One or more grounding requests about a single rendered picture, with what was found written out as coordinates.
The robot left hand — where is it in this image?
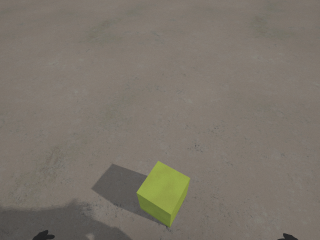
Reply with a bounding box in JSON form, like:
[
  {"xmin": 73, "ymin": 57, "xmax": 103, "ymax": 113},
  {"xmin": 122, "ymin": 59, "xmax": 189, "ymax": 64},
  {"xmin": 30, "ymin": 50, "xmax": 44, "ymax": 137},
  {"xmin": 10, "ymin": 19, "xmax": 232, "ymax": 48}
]
[{"xmin": 32, "ymin": 230, "xmax": 55, "ymax": 240}]

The carton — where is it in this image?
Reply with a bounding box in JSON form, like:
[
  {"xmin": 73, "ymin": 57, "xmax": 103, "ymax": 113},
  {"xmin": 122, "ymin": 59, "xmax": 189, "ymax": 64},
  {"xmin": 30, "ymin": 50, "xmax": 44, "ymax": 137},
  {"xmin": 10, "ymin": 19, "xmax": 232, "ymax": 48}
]
[{"xmin": 136, "ymin": 161, "xmax": 190, "ymax": 228}]

